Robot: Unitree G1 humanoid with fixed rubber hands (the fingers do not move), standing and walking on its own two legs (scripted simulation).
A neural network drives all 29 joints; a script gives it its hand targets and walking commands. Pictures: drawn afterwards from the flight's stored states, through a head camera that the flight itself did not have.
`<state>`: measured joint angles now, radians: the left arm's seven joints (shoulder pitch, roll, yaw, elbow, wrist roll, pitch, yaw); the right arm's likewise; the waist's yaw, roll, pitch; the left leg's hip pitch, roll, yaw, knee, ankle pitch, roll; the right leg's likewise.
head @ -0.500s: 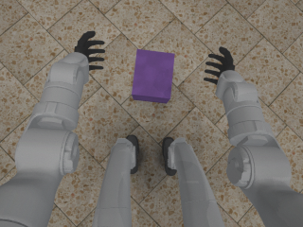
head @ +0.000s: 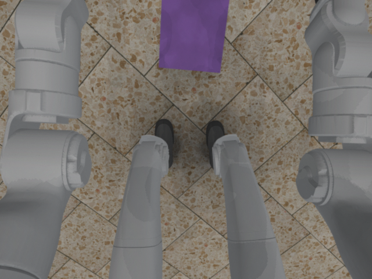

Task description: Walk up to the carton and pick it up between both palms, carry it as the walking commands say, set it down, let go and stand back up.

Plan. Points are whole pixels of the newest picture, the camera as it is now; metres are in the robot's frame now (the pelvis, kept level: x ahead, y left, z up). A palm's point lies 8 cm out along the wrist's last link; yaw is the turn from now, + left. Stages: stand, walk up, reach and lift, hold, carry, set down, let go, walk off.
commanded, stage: reach and lift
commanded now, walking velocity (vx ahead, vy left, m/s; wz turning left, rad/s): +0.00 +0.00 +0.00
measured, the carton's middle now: (191, 32) +0.52 -0.03 -0.58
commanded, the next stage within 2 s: none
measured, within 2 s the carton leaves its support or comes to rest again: neither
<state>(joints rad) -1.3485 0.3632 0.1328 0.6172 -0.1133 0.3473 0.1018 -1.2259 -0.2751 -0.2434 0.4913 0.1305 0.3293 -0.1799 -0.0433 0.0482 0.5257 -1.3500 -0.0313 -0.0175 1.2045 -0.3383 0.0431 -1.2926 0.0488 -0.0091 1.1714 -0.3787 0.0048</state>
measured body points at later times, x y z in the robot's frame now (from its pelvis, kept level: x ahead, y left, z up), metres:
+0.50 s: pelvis -0.04 +0.00 -0.12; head +0.34 +0.00 +0.11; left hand +0.56 +0.15 -0.27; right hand +0.51 -0.19 -0.27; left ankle +0.08 +0.10 -0.62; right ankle +0.06 -0.12 -0.62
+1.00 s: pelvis -0.07 +0.00 -0.25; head +0.31 +0.00 -0.02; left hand +0.56 +0.15 -0.39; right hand +0.52 -0.18 -0.40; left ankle +0.08 +0.10 -0.62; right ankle +0.06 -0.12 -0.62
